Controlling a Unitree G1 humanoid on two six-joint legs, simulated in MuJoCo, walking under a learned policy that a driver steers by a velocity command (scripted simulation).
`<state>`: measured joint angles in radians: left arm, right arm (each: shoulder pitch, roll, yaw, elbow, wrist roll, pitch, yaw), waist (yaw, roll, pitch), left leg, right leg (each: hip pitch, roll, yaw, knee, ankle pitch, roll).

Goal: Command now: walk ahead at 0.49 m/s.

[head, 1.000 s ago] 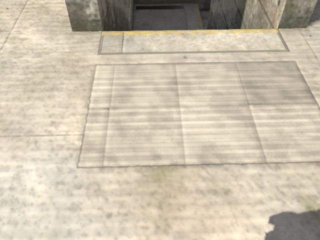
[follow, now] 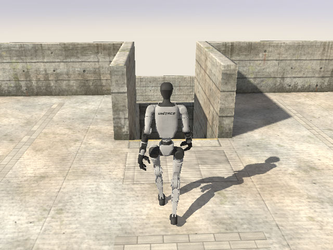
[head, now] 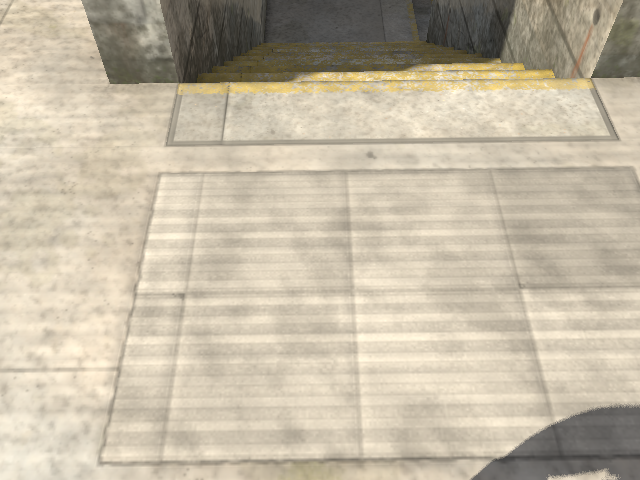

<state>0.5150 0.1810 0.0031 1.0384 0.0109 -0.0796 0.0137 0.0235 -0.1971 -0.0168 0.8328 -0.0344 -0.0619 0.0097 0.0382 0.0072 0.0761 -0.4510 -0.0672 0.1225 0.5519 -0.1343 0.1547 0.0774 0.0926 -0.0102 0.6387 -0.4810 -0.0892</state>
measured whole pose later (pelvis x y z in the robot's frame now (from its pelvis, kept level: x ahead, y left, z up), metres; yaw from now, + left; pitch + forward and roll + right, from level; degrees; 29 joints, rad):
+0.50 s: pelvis +0.27 -0.02 +0.02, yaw +1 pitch +1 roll +1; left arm -0.01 0.19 0.01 0.84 0.02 -0.04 -0.03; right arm 0.50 -0.18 -0.01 1.08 -0.02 -0.09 -0.01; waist -0.09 -0.02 0.06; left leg 0.13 -0.08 0.05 0.20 -0.35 0.08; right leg -0.54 -0.03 -0.08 0.58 -0.09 -0.07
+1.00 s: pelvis +0.53 -0.04 +0.03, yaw +1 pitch +0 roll -1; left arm 0.49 0.16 0.02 1.07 0.02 -0.10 0.00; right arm 0.03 -0.19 -0.02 0.90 -0.02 -0.04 0.03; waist 0.07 0.03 0.05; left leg -0.60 0.07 0.06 0.65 -0.02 0.05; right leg 0.09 0.09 -0.07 0.17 -0.27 -0.08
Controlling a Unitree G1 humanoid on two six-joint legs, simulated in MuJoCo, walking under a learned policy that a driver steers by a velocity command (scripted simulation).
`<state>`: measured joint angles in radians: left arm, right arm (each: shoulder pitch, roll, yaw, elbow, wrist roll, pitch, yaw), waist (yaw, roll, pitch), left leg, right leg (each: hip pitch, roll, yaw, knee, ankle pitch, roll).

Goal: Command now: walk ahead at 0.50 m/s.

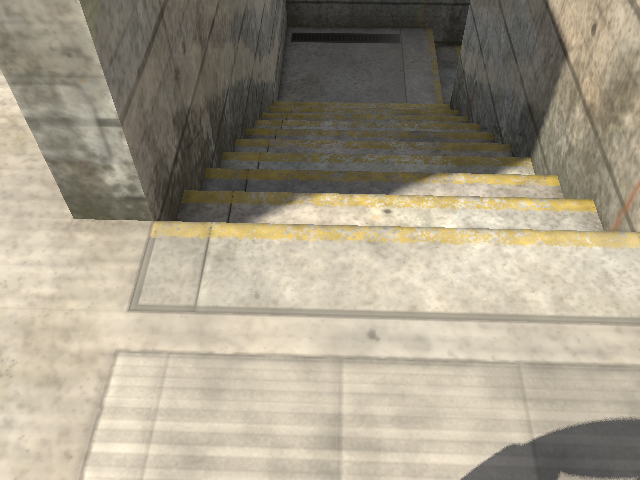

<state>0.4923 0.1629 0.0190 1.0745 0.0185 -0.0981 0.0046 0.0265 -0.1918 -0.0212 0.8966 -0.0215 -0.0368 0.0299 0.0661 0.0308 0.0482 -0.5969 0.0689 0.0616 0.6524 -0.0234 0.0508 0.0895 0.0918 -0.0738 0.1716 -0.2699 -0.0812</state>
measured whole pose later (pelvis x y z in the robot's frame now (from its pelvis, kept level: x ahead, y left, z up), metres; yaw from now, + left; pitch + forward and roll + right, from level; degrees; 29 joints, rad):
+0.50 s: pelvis +0.26 +0.04 +0.00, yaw -4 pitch +0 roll +1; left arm 0.12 0.20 0.04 0.94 0.02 -0.03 -0.03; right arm 0.45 -0.17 -0.03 1.07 -0.02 -0.11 -0.01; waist -0.03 -0.04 0.03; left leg 0.05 -0.09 0.14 0.18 -0.23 0.09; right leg -0.65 -0.08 -0.01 0.79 -0.01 -0.05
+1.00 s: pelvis +0.48 -0.03 +0.00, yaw -20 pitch +1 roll +0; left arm 0.30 0.25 0.07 0.92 0.01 -0.03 0.01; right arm 0.11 -0.24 -0.05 0.81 -0.03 -0.01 -0.02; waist 0.03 0.04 0.09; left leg -0.66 0.09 -0.05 0.97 -0.22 -0.05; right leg -0.19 0.15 0.05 0.37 -0.18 -0.13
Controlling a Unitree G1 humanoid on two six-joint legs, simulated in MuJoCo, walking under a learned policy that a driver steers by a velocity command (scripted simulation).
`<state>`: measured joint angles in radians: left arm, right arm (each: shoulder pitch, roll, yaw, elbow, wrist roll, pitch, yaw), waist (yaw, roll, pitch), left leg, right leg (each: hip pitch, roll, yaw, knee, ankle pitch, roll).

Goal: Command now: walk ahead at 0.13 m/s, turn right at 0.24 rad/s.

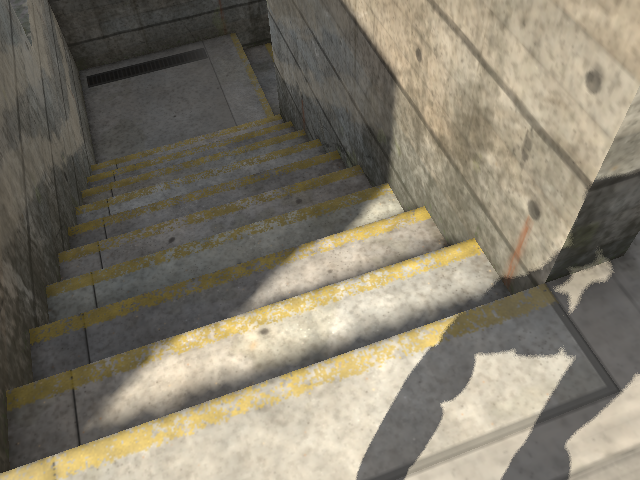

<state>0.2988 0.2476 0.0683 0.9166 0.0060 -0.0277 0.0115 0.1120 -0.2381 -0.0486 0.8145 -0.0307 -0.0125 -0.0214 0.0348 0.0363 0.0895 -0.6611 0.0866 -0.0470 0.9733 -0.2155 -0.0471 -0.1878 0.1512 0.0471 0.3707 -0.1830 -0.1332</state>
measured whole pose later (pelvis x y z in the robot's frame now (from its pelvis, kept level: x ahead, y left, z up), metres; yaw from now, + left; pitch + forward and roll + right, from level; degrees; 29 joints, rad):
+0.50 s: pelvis +0.05 +0.03 +0.00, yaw +11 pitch +1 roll -1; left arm 0.14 0.25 0.04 0.82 0.01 0.05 0.04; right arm 0.24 -0.26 -0.07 0.82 -0.02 0.04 -0.01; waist -0.03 -0.01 0.06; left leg -0.35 -0.10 -0.11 0.41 -0.08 0.06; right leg -0.40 0.04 0.07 0.86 -0.45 0.03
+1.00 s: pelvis +0.03 +0.00 +0.00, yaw +27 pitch +0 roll +1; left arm 0.24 0.25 0.03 0.73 0.03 0.01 0.03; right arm 0.18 -0.28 -0.07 0.75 -0.01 0.09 0.03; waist 0.03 0.01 0.04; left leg -0.33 -0.03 -0.01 0.80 -0.47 -0.03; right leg -0.21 -0.04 -0.11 0.47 -0.27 -0.04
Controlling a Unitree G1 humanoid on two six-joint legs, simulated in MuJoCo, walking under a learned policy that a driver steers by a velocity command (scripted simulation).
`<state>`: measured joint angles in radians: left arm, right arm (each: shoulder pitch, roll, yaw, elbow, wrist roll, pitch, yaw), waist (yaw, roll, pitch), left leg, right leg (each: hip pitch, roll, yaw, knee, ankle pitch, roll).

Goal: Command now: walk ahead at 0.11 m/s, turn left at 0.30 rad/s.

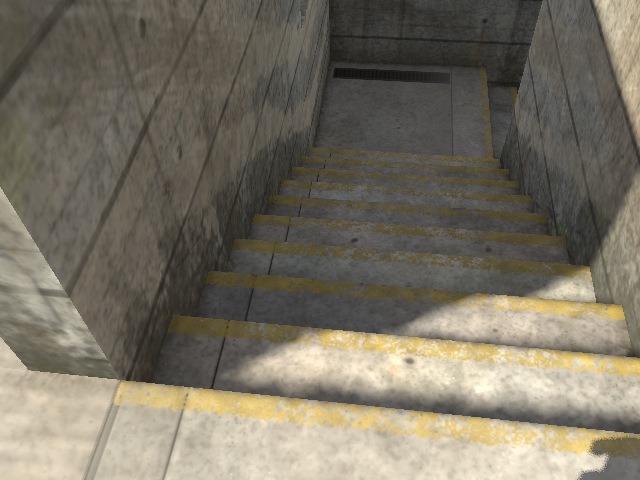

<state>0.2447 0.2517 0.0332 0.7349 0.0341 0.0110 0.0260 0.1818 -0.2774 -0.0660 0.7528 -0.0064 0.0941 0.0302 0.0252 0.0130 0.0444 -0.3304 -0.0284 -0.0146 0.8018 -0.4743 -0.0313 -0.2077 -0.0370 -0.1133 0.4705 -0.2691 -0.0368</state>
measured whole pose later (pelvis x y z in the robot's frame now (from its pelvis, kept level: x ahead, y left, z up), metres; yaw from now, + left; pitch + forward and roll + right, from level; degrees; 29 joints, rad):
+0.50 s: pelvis +0.14 +0.01 -0.01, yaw +3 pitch +2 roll +1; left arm 0.12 0.26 0.04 0.70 0.04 0.01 -0.06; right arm 0.48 -0.25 -0.03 0.90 -0.02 -0.05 0.00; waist -0.06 -0.03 0.02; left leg 0.15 -0.05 -0.03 0.17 -0.35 0.04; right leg -0.63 -0.06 -0.05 0.71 -0.12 -0.02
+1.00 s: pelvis +0.39 -0.03 +0.00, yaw +4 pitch +0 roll -2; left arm 0.44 0.22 0.03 0.90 0.01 -0.07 0.00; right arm 0.12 -0.24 -0.02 0.78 -0.03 0.00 0.02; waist 0.04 0.04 0.03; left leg -0.57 0.06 0.02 0.69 0.00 0.04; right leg -0.01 0.10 -0.08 0.27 -0.26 -0.09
